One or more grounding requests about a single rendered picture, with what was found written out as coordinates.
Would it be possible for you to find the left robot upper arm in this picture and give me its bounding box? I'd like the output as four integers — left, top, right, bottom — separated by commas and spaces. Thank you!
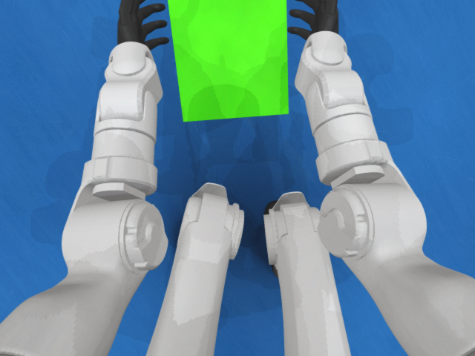
0, 199, 168, 356

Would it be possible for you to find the robot right hand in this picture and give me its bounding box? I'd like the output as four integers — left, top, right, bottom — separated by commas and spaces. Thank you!
287, 0, 338, 40

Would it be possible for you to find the right robot forearm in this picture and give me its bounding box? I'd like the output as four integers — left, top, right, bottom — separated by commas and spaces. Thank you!
295, 31, 427, 222

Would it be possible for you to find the robot left hand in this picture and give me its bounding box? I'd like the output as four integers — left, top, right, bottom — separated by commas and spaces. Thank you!
117, 0, 169, 50

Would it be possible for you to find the right robot foot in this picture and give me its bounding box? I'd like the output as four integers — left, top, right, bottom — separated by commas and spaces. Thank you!
264, 200, 278, 278

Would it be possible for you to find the right robot upper arm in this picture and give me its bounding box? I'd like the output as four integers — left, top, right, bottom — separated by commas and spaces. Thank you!
317, 183, 475, 356

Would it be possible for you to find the carton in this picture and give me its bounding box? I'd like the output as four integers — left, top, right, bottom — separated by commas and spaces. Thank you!
168, 0, 289, 122

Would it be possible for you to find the left robot forearm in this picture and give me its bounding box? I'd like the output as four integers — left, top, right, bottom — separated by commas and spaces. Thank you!
62, 42, 163, 256

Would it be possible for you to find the right robot thigh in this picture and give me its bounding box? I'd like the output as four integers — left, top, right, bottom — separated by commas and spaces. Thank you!
263, 202, 351, 356

